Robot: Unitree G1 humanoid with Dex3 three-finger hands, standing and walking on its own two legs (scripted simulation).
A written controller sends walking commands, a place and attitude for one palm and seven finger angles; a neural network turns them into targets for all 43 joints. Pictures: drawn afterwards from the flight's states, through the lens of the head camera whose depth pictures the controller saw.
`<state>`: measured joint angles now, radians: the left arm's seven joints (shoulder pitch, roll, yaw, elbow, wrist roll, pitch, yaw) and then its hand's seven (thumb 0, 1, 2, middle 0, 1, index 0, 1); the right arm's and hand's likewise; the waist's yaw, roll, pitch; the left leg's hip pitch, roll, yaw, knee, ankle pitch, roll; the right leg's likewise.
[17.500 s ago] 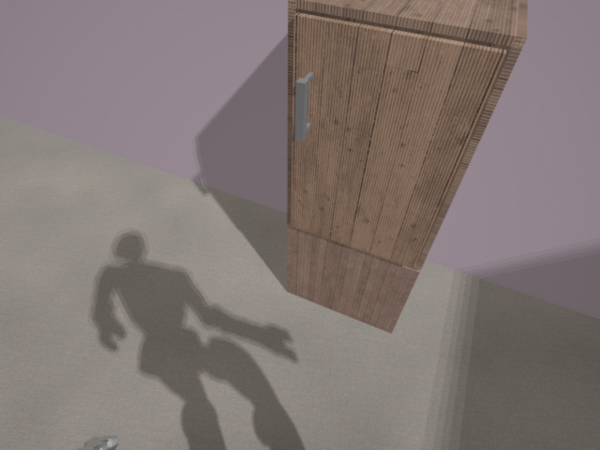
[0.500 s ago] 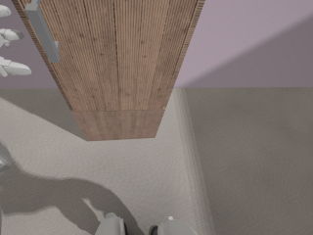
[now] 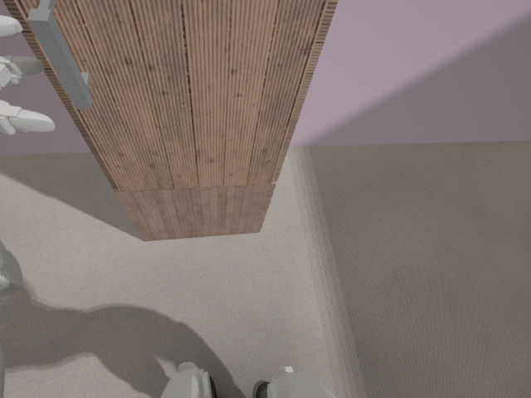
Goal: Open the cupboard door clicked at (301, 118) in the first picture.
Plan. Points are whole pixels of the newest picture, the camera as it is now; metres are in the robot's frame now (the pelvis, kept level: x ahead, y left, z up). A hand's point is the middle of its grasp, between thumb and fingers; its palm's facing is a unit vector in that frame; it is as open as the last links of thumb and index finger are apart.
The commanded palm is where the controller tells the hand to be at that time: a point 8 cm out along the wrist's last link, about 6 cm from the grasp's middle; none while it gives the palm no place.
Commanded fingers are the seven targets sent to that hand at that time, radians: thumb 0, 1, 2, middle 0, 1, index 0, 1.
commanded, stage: slide the fingers in behind the handle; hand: left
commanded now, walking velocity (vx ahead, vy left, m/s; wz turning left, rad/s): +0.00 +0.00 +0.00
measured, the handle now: (67, 54) +0.57 +0.22 +0.12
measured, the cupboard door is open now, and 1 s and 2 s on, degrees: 0 0 0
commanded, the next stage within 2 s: close the thumb around the handle in 1.34 s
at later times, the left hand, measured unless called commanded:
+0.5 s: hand (42, 87) +0.51 +0.24 +0.12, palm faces +0.02 -1.00 +0.01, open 14.0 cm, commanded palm +0.49 +0.28 +0.11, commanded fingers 0.00 -0.50 0.30 -0.30 -1.20 -0.30 -1.20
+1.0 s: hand (65, 87) +0.50 +0.21 +0.13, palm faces +0.04 -1.00 +0.01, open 14.0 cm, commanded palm +0.48 +0.25 +0.11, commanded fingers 0.00 -0.50 0.30 -0.30 -1.20 -0.30 -1.20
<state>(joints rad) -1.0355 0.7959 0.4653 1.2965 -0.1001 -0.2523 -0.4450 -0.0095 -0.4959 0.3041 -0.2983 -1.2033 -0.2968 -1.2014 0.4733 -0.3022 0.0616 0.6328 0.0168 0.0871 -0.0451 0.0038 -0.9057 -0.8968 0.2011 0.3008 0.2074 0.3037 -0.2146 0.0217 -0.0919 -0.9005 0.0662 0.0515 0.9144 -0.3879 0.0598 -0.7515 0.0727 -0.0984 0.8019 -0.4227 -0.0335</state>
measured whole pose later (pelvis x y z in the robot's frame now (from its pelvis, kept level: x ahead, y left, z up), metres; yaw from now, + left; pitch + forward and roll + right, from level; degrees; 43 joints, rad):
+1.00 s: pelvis -0.01 -0.02 +0.00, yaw +1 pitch +17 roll -3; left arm -0.99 0.62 0.39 1.26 -0.12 -0.30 -0.30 -0.01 -0.50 0.30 -0.29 -1.20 -0.30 -1.20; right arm 0.45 -0.29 0.05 0.65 0.02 0.07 -0.02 0.00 -0.91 -0.90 0.20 0.30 0.21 0.30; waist -0.19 0.02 -0.10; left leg -0.83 0.06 0.04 0.89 -0.37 0.04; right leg -0.69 0.07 -0.10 0.81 -0.43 -0.06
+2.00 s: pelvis +0.00 -0.01 +0.00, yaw +1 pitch +18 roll -3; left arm -0.98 0.59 0.39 1.24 -0.11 -0.31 -0.29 0.00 0.55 0.75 -0.36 -1.31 -0.37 -1.32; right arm 0.43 -0.29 0.04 0.64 0.02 0.07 -0.01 0.00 -0.91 -0.90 0.20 0.30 0.21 0.30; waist -0.18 0.03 -0.10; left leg -0.82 0.05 0.05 0.90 -0.38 0.05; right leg -0.69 0.06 -0.09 0.81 -0.44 -0.04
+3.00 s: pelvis +0.00 -0.03 +0.02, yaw +1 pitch +8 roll +0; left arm -0.22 0.06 0.13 0.29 -0.12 -0.13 0.27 -0.01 0.61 0.74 -0.30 -1.27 -0.28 -1.27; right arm 0.23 -0.23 0.02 0.53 0.01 0.04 0.04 0.01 -0.91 -0.90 0.20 0.30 0.20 0.30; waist -0.02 0.03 -0.13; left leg -0.56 0.03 0.08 0.77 -0.35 0.03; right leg -0.46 0.05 -0.06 0.75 -0.44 -0.06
